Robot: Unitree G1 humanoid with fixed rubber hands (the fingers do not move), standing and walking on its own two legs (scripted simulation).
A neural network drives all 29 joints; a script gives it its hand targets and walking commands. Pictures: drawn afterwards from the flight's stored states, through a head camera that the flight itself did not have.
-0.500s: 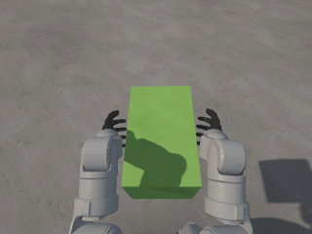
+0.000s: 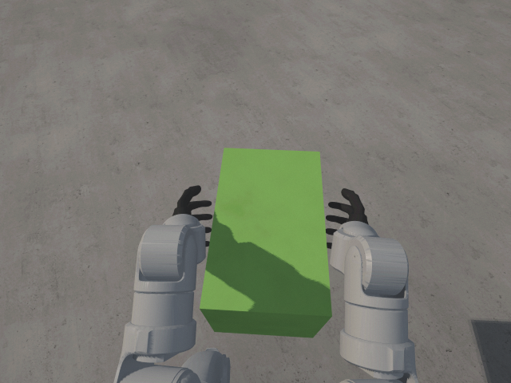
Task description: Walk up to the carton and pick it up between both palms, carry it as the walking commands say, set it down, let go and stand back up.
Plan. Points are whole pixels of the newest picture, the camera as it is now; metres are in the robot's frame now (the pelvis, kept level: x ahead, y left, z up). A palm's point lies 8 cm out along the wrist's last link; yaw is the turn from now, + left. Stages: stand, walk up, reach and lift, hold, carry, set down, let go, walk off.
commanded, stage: carry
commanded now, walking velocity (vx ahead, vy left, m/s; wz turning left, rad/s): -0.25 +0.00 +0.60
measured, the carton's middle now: (267, 240) +0.35 -0.03 -0.01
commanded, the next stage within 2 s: none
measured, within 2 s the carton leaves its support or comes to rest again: neither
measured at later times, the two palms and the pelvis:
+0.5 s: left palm out of the picture +0.05 +0.23 +0.07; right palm (250, 365) +0.15 +0.00 +0.06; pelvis -0.20 +0.00 -0.02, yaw +18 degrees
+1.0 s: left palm out of the picture -0.24 +0.26 +0.05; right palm out of the picture -0.07 +0.08 +0.06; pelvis -0.38 -0.04 -0.01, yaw +36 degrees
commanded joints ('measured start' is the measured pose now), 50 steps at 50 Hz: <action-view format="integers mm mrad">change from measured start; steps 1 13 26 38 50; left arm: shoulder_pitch -529 -622 -487 -490 -675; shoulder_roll -1006 -1090 -1077 -1003 -1077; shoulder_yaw -516 -665 -581 -506 -640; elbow -122 -161 -34 -51 -137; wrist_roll -414 -499 -476 -377 -576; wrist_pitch -55 -61 -47 -44 -41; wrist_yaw -355 -360 -384 -335 -378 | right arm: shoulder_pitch -559 -455 -478 -508 -498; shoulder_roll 1122 1113 1054 1096 1070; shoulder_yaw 658 540 595 596 505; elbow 8 57 -47 156 -18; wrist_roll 483 390 350 461 349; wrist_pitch -15 -41 -37 15 -61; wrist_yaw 488 514 473 512 471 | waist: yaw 59 53 68 65 44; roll -238 183 -400 -267 178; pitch -425 -461 -457 -446 -478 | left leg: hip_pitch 46 532 42 211 461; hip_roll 22 320 -71 12 259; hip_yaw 25 -286 -2 71 -327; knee -120 -636 -229 -540 -765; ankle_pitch -38 866 -126 39 346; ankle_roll -18 163 -30 5 159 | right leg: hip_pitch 312 -269 206 268 -150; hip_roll -194 14 -389 -238 80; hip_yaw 4 79 462 8 46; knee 6 631 -266 62 404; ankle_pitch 807 -206 225 655 -154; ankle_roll -111 59 -216 -100 60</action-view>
